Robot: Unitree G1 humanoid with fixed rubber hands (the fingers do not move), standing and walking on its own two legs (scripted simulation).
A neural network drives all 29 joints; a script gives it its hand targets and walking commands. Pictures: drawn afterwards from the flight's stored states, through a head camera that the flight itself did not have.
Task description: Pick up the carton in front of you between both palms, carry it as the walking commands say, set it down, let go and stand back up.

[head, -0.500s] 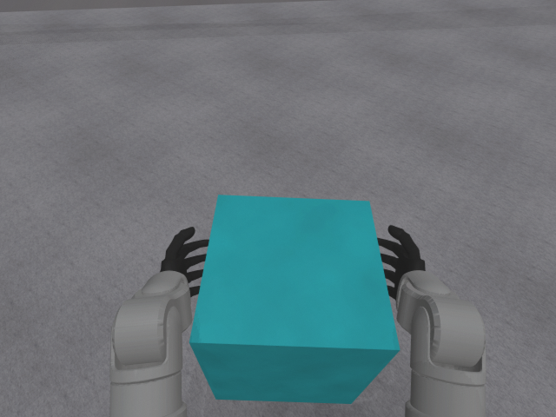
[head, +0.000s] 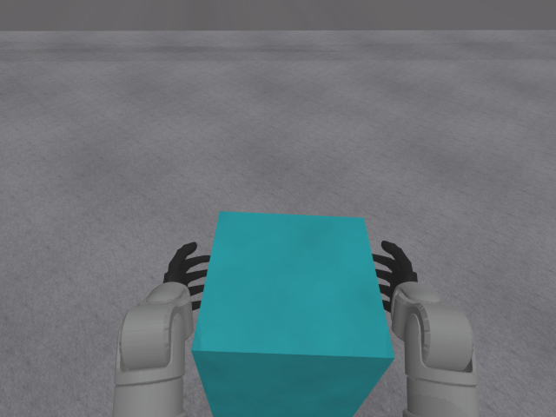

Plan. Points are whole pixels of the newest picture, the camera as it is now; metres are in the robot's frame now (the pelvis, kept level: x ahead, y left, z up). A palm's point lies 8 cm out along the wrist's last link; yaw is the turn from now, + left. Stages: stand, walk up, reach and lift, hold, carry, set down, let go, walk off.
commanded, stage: carry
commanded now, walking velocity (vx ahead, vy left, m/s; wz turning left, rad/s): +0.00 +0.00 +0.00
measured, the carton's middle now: (286, 320) +0.27 +0.00 +0.00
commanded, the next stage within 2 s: hold in 0.84 s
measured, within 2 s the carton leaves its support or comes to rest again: neither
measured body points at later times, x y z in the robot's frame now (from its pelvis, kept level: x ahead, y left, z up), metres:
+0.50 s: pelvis -0.04 +0.00 +0.00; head -0.07 +0.00 +0.45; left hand +0.26 +0.16 +0.04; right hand +0.26 -0.15 +0.04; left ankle -0.10 +0.11 -0.73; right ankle +0.02 -0.10 -0.73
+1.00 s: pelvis -0.06 +0.01 +0.01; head -0.07 +0.00 +0.46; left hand +0.24 +0.16 +0.04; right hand +0.25 -0.14 +0.04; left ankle -0.10 +0.11 -0.73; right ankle +0.02 -0.10 -0.73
